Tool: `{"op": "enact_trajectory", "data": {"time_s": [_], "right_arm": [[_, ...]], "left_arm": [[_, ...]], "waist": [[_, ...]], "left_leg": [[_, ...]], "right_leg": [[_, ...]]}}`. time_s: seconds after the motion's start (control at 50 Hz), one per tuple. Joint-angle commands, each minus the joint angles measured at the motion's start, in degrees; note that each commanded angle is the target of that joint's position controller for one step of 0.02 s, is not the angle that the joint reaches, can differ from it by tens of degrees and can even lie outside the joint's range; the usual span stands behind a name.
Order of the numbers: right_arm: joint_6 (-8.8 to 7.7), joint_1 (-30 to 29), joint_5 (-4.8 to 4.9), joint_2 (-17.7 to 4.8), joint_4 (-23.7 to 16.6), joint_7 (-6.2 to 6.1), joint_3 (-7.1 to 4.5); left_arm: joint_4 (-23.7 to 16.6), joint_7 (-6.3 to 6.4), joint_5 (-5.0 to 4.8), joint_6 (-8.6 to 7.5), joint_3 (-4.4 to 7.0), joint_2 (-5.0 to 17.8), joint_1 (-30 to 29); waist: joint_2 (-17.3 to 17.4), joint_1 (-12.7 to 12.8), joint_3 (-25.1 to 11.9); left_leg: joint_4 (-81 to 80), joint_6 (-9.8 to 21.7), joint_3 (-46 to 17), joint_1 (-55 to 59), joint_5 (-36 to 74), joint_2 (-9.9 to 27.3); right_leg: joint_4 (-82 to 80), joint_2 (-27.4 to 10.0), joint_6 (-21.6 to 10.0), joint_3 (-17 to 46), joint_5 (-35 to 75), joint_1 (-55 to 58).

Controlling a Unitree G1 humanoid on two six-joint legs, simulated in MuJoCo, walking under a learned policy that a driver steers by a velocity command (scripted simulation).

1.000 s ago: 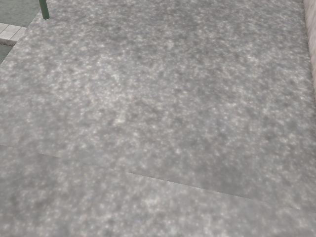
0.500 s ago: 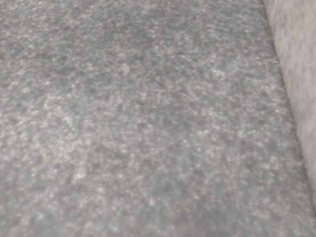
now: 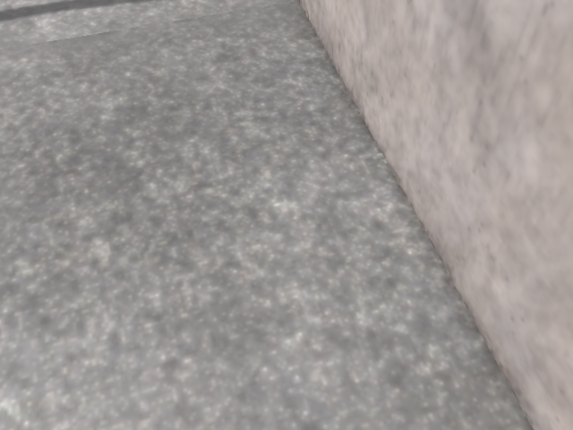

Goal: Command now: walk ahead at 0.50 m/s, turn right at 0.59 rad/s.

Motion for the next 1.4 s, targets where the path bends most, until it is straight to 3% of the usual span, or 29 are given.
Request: {"op": "enact_trajectory", "data": {"time_s": [0.02,0.22,0.28,0.3,0.32,0.34,0.36,0.4,0.46,0.48,0.52,0.64,0.72,0.78,0.8,0.82,0.84,0.86,0.88,0.92,0.96,1.04,1.14,1.28,1.3,1.32,1.34,1.36,1.4], "right_arm": [[-0.51,-0.3,0.06,-4.1,-1.3,-0.02,-1.12],[-0.3,0.1,1.21,-15.2,1.7,2.14,-4.19],[1.09,0.9,0.91,-12.0,2.2,2.39,-2.92],[0.96,0.0,-0.76,-8.0,0.1,2.14,-1.49],[-0.59,2.8,-0.55,-3.2,-4.1,2.68,0.32],[-1.52,-5.2,2.23,-10.1,-4.4,3.41,-0.86],[-1.81,-8.8,3.55,-10.4,-5.9,3.78,-1.03],[-1.49,-6.5,1.0,-7.3,-4.6,3.19,-0.1],[0.8,-4.5,0.83,-5.9,-3.5,3.85,0.03],[3.63,-1.0,0.01,-6.4,-2.9,3.53,-0.31],[5.84,0.1,-0.43,-3.3,-3.2,4.09,0.75],[6.11,-12.9,0.54,-2.6,-10.7,5.34,0.81],[4.64,-14.1,0.83,-1.1,-12.6,6.49,1.04],[4.56,-3.1,1.4,-7.2,-11.3,5.78,-1.59],[4.81,6.2,1.21,-9.8,-8.5,5.31,-2.93],[5.72,12.6,1.39,-13.0,-6.3,4.17,-4.23],[6.08,10.5,1.01,-17.4,-5.9,2.59,-3.98],[5.26,10.3,-1.22,-17.9,-8.0,2.19,-4.14],[4.49,8.5,-0.89,-13.5,-8.8,1.79,-3.69],[3.24,4.2,1.68,-9.9,-7.9,1.53,-2.8],[3.0,1.9,1.36,-9.1,-7.2,1.08,-2.78],[3.54,3.3,-0.34,-9.3,-6.7,-0.55,-2.54],[6.7,5.3,1.2,-11.2,-5.4,-2.57,-2.92],[6.87,4.9,2.3,-11.2,-6.0,-0.98,-3.7],[6.84,3.4,2.31,-10.7,-6.3,-0.74,-3.55],[6.53,4.9,1.45,-7.9,-6.6,-0.22,-2.76],[6.12,13.6,0.7,-5.3,-5.3,-0.01,-2.32],[5.9,12.1,1.26,-10.2,-6.4,-0.02,-3.2],[7.14,4.6,2.04,-13.6,-6.8,-0.56,-4.67]], "left_arm": [[-5.1,-0.51,-0.51,0.62,1.03,1.8,1.6],[-8.2,-1.46,0.09,1.53,0.13,3.3,-7.0],[-1.8,-1.27,0.36,1.2,3.58,8.4,10.0],[-0.3,-0.79,-0.16,0.8,5.26,14.4,17.6],[-3.4,-1.13,-0.38,-0.3,4.46,18.0,14.5],[-3.6,-1.64,-0.7,-1.58,3.24,12.0,14.1],[-2.9,-1.4,0.51,-2.29,2.58,10.8,13.3],[-3.2,-0.78,1.98,-2.51,1.47,8.7,5.9],[-1.8,0.52,2.13,-3.5,-0.09,5.9,4.1],[-1.7,0.67,2.28,-4.31,0.41,8.1,4.3],[0.6,1.92,1.79,-4.13,0.78,8.0,7.8],[3.6,4.39,1.56,-2.48,0.72,5.4,9.2],[4.5,5.52,0.57,-0.61,2.17,9.1,6.8],[3.7,5.63,0.2,0.58,3.59,13.0,3.0],[2.6,5.26,-0.37,0.19,3.81,13.3,0.2],[0.1,4.82,0.33,-1.66,2.85,9.8,-2.0],[-1.9,2.96,5.87,-3.6,-0.49,-1.6,0.7],[-1.2,1.88,3.74,-5.95,-0.3,1.9,7.5],[-1.5,1.46,2.0,-6.83,0.76,6.8,0.0],[-2.5,2.47,2.99,-5.7,0.48,5.9,-4.8],[-2.9,3.09,3.02,-3.83,0.91,6.7,-5.1],[-2.3,3.23,3.64,-2.04,-0.27,3.1,-5.6],[-3.7,3.55,2.57,0.3,-0.83,1.7,-11.8],[-1.6,2.59,1.07,-1.1,0.9,4.3,-12.7],[-0.9,2.56,1.55,-1.5,1.63,5.2,-10.2],[-0.7,3.03,2.71,-1.58,2.45,8.7,-8.0],[0.2,3.36,3.52,-1.25,3.61,11.7,-5.7],[1.8,3.3,3.15,-0.5,3.91,10.9,-2.9],[0.2,4.53,2.94,-0.14,2.52,4.9,-7.4]], "waist": [[9.5,1.7,0.1],[8.4,0.1,2.3],[0.6,8.1,-4.1],[-12.6,10.0,-4.2],[-24.4,3.5,-12.1],[-9.3,8.8,-10.6],[-5.7,8.1,-4.7],[-0.3,3.1,-0.9],[-0.9,-0.1,-1.8],[6.4,-0.8,1.4],[2.7,-0.4,-2.6],[-5.1,2.7,1.8],[-8.2,2.2,1.9],[-15.7,-3.9,-5.6],[-12.5,-8.4,-9.4],[-4.3,-11.1,-11.0],[15.1,-3.0,-13.0],[15.9,-2.7,-28.3],[8.9,-5.5,-22.7],[-0.2,-1.6,-10.9],[3.0,1.5,-5.9],[2.8,1.9,-7.3],[9.1,-0.3,-7.8],[12.0,-1.3,-7.1],[11.6,0.9,-7.6],[6.1,0.2,-11.4],[-9.4,-2.7,-15.3],[-14.2,0.0,-16.7],[-5.3,1.0,-9.5]], "left_leg": [[-17.9,7.3,-13.7,6.3,-3.2,14.3],[-19.0,7.7,0.4,10.7,-4.3,17.0],[8.6,4.8,8.2,7.8,15.8,11.2],[32.4,0.8,9.1,-6.6,1.3,6.8],[49.0,-1.7,-0.8,-26.9,-21.1,-1.9],[54.4,-1.1,-6.5,-34.9,-16.0,0.2],[54.2,0.5,-6.2,-38.2,-11.4,2.4],[45.4,0.8,-7.0,-30.3,-0.1,6.5],[45.2,-0.4,-5.4,-27.3,6.1,6.4],[46.4,-1.1,-7.3,-29.0,7.0,5.2],[46.4,-1.3,-8.9,-28.6,8.2,2.4],[35.2,-3.4,-4.7,-31.8,14.2,0.0],[22.1,-1.0,4.5,-21.7,3.8,-2.1],[13.7,3.7,5.4,-9.0,-3.4,-6.0],[4.4,5.7,4.3,3.7,3.8,-8.0],[-1.4,9.1,-7.1,20.9,14.2,-3.7],[5.6,14.8,-23.0,32.1,51.5,8.0],[-3.8,26.0,-44.0,38.1,36.9,17.5],[-9.4,24.2,-43.4,32.3,19.7,15.6],[-12.6,17.2,-34.6,16.9,8.2,9.9],[-14.1,16.0,-28.6,7.4,16.4,6.6],[-9.7,13.6,-22.0,5.4,37.1,4.5],[-8.0,9.0,-22.9,7.9,23.4,2.4],[-1.2,8.8,-29.1,13.8,27.2,2.6],[1.6,6.8,-28.4,12.5,24.3,0.5],[9.6,4.0,-24.3,6.1,12.2,-3.1],[19.7,0.3,-18.4,-6.5,-21.8,-10.1],[34.8,-2.9,-14.2,-14.5,-26.3,-8.1],[47.1,-6.2,-12.2,-15.9,-16.2,-3.3]], "right_leg": [[3.1,-5.9,1.1,0.9,2.1,-8.9],[-29.4,-7.3,0.3,-7.6,4.0,3.3],[-37.5,1.6,-3.3,-13.0,3.7,24.3],[-44.4,-7.3,-8.0,6.2,3.7,32.9],[-54.9,-18.4,-19.0,38.7,-9.7,43.5],[-63.8,-22.2,-19.5,43.5,-22.4,42.4],[-62.9,-21.9,-17.9,38.6,-20.7,38.9],[-60.1,-17.4,-14.0,24.8,-2.5,26.5],[-61.8,-14.7,-12.0,13.8,12.8,23.2],[-56.9,-18.0,-7.2,14.3,41.7,23.8],[-54.4,-16.5,-3.1,4.2,53.8,25.4],[-60.4,-17.0,-3.1,-4.7,35.1,27.9],[-56.4,-17.0,-2.5,-10.0,60.5,30.5],[-40.6,-17.6,-2.7,-10.0,86.8,35.8],[-30.4,-15.3,-1.6,-10.5,82.8,32.1],[-13.3,-10.8,1.3,-7.6,47.3,14.5],[6.9,-1.3,3.1,-4.7,-16.9,-6.5],[19.4,0.9,2.3,5.9,-13.7,-12.3],[19.1,-1.1,1.6,5.6,-7.2,-15.7],[10.0,-4.9,1.6,5.1,0.8,-13.9],[5.7,-5.5,2.7,4.5,2.2,-9.3],[-2.5,-3.4,5.9,1.3,7.2,-9.2],[-17.7,-0.6,8.3,1.5,10.4,-8.4],[-44.0,1.5,6.2,1.3,7.1,6.3],[-51.3,-0.1,4.7,1.4,15.2,13.4],[-50.4,-9.5,0.2,8.5,28.8,25.7],[-46.3,-22.9,-9.1,21.4,52.3,39.3],[-48.6,-32.3,-17.3,31.5,49.4,36.7],[-51.0,-23.5,-13.2,20.3,32.2,27.1]]}}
